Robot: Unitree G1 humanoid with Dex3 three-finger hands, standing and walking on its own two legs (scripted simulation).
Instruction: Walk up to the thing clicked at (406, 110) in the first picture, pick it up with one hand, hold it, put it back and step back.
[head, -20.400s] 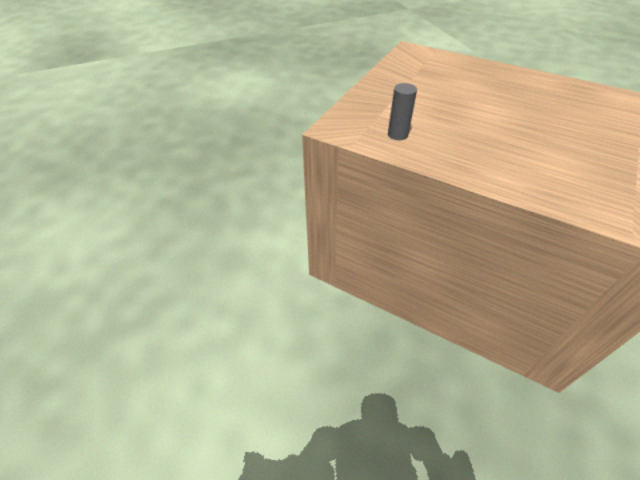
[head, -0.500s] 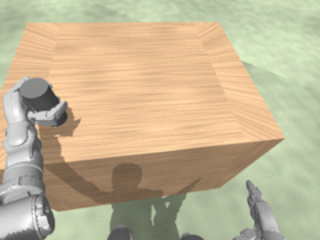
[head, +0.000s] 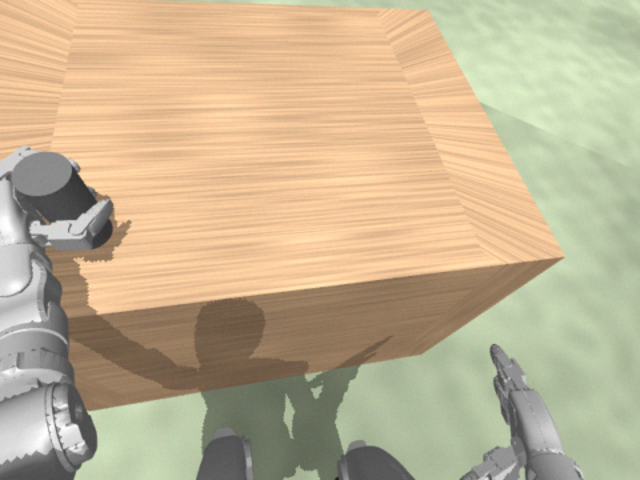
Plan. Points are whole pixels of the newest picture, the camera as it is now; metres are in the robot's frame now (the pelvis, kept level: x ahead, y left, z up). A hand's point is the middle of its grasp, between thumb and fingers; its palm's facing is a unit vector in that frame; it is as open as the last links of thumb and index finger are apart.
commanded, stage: lower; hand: left
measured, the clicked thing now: (69, 205) +0.46 +0.27 +0.04
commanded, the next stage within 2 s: loosen in 0.38 s
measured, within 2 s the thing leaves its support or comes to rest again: rests again in 0.22 s
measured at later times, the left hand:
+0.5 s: hand (78, 212) +0.46 +0.27 +0.02, palm faces +0.28 -0.96 +0.00, open 8.4 cm
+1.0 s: hand (81, 209) +0.47 +0.27 +0.01, palm faces +0.29 -0.96 +0.01, open 13.1 cm
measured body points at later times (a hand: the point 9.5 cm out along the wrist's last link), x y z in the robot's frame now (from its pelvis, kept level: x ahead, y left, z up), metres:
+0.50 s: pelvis -0.01 +0.00 -0.02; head +0.11 +0.05 +0.41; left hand +0.44 +0.32 +0.02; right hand +0.16 -0.25 -0.03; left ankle +0.06 +0.11 -0.67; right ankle -0.03 -0.15 -0.67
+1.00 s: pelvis -0.01 +0.00 -0.02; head +0.12 +0.05 +0.40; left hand +0.45 +0.32 +0.01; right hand +0.15 -0.25 -0.02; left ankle +0.06 +0.11 -0.67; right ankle -0.03 -0.15 -0.67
